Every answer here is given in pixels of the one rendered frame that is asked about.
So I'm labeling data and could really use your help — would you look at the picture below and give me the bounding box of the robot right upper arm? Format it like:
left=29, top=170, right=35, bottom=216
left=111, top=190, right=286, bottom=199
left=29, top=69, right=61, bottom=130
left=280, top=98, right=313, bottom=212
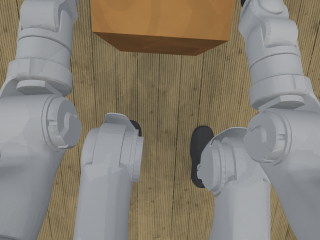
left=243, top=108, right=320, bottom=240

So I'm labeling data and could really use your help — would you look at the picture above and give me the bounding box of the right robot thigh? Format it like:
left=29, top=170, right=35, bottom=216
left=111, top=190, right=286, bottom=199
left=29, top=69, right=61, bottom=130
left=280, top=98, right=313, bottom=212
left=204, top=137, right=271, bottom=240

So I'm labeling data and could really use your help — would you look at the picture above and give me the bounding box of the robot left upper arm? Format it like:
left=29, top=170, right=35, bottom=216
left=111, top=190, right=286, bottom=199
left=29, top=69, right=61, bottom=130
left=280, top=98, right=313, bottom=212
left=0, top=94, right=82, bottom=240

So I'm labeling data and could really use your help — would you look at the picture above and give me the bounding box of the left robot forearm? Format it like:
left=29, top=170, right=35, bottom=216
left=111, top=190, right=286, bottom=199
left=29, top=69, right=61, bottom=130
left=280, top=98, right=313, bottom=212
left=0, top=0, right=78, bottom=99

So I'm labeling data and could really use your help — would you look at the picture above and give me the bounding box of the left robot shin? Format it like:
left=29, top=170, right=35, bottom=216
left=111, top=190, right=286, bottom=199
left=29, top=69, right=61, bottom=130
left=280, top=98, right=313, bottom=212
left=80, top=112, right=135, bottom=171

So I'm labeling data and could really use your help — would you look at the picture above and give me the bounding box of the right robot forearm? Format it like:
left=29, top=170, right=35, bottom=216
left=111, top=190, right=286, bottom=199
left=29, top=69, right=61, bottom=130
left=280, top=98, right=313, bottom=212
left=238, top=0, right=320, bottom=113

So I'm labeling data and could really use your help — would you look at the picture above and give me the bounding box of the carton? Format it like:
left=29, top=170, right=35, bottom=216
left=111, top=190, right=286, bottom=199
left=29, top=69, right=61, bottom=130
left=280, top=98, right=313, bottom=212
left=91, top=0, right=235, bottom=56

